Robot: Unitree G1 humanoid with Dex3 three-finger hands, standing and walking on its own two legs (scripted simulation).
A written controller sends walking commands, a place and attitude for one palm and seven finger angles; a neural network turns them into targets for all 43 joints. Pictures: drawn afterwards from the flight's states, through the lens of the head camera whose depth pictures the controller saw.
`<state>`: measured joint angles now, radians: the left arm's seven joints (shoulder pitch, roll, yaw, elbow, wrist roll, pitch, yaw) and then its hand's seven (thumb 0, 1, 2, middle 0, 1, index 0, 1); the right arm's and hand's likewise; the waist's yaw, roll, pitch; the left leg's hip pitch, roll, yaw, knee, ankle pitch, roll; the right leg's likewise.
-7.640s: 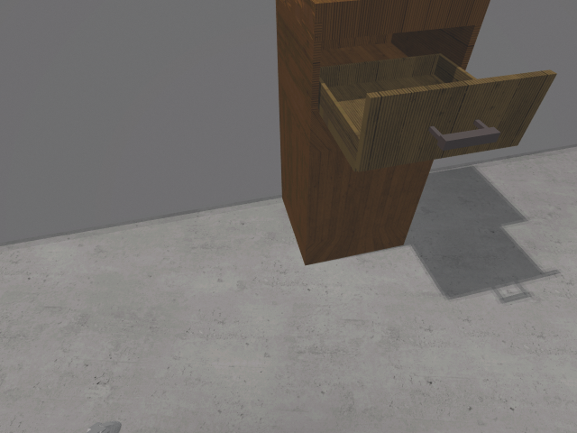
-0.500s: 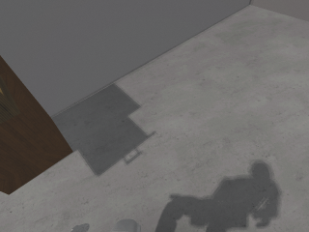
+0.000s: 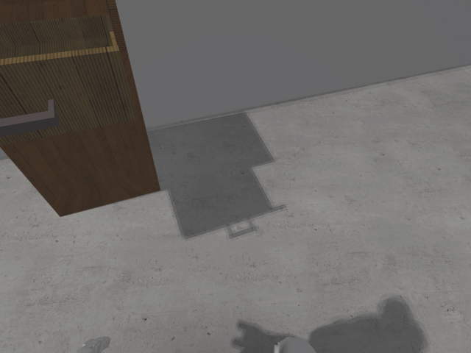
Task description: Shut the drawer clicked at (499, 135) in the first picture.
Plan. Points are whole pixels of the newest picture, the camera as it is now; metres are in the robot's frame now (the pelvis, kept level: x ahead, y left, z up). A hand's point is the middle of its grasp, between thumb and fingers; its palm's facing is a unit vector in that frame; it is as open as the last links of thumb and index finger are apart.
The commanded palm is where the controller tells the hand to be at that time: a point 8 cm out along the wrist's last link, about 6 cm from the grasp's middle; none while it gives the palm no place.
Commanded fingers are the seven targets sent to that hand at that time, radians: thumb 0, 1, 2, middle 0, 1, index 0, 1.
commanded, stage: turn to face it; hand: left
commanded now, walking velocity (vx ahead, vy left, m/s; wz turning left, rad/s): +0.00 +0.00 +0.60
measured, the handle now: (20, 116) +0.49 +0.46 +0.06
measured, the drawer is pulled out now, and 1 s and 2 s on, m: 0.30 0.30 0.30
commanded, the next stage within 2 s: take the last steps up to it in 0.52 s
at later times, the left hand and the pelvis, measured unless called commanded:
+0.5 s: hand out of the picture +0.02 +0.16 -0.14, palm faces +0.26 -0.92 -0.30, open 7.4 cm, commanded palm none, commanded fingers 0.00 0.90 0.90 -0.20 -0.30 -0.20 -0.30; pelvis -0.01 -0.06 +0.00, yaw +16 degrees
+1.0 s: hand out of the picture -0.05 +0.21 -0.17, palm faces +0.41 -0.89 -0.19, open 7.4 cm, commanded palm none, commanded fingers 0.00 0.90 0.90 -0.20 -0.30 -0.20 -0.30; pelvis +0.00 +0.03 +0.00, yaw +21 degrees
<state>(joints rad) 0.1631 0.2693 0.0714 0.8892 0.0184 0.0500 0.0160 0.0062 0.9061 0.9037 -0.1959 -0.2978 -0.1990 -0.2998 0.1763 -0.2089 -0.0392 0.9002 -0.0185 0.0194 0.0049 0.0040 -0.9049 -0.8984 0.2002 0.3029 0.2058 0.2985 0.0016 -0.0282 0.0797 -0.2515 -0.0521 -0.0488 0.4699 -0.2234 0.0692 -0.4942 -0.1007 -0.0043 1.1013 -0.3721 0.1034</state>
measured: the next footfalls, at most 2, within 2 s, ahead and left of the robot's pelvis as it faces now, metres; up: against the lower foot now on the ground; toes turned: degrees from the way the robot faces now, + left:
right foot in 0.28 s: +0.05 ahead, -0.16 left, +0.00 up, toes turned +9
left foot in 0.72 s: -0.04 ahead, +0.09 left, +0.00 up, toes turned +22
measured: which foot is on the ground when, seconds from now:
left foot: down 0.00-0.28, up 0.30-0.70, down 0.72-1.00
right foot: up 0.00-0.26, down 0.28-0.72, up 0.74-1.00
